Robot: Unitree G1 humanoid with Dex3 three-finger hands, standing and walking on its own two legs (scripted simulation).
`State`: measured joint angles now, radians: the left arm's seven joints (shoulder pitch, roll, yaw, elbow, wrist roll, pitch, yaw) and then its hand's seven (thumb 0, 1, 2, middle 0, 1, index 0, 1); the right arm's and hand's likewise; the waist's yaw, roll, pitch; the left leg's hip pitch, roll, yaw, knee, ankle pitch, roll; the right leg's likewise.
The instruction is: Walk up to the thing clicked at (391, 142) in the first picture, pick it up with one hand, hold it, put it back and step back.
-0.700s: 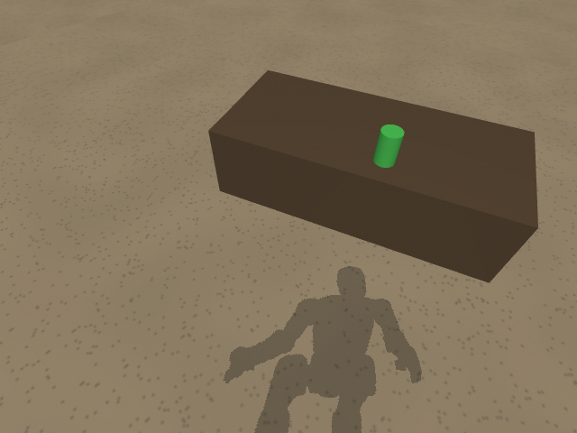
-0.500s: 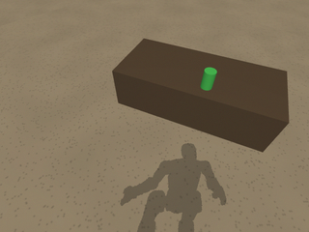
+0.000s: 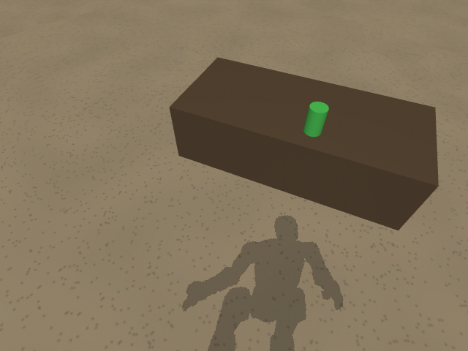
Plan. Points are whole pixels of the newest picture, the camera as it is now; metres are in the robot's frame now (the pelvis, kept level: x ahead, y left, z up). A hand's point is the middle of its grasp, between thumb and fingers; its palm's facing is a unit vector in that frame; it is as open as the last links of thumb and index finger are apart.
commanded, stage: stand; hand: left
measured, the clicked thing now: (315, 119) +1.10 -0.37 -0.35
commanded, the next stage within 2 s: walk up in 0.42 s
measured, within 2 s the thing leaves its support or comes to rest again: neither
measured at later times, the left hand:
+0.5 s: hand out of the picture +0.08 +0.26 -0.16, palm faces -0.06 -0.94 -0.33, open 7.4 cm
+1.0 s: hand (165, 323) +0.20 +0.15 -0.17, palm faces -0.23 -0.92 -0.31, open 7.4 cm
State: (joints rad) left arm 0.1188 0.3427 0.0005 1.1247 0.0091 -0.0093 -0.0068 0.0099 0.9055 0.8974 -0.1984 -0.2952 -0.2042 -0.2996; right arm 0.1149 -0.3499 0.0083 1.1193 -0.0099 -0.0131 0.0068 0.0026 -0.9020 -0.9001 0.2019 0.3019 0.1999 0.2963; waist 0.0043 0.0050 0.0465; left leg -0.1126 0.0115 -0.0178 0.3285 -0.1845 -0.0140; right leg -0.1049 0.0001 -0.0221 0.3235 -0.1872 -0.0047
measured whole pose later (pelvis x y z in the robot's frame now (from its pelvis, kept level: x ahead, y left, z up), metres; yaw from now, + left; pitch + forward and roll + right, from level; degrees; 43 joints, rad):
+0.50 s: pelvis +0.00 +0.00 +0.00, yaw -3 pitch -2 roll +1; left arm 0.17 0.37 0.05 1.05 0.04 0.02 -0.06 0.01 0.90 0.90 -0.20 -0.30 -0.20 -0.30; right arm 0.15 -0.35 -0.04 1.05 -0.03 -0.05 0.02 0.00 -0.90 -0.90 0.20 0.30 0.20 0.30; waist 0.01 -0.02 0.03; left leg -0.13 0.02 0.04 0.38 -0.23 0.01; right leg -0.24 0.00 0.01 0.60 -0.36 -0.02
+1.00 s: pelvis +0.12 -0.11 -0.02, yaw -15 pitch -3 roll -2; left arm 0.36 0.39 0.07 0.88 0.02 -0.01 -0.09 0.01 0.90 0.90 -0.20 -0.30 -0.21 -0.30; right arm 0.27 -0.42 -0.07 0.89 -0.03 -0.07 0.06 0.00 -0.90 -0.90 0.20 0.30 0.20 0.30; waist 0.05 0.01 0.06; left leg -0.40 0.05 0.06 0.75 -0.40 0.02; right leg -0.23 0.02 0.00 0.59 -0.31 -0.03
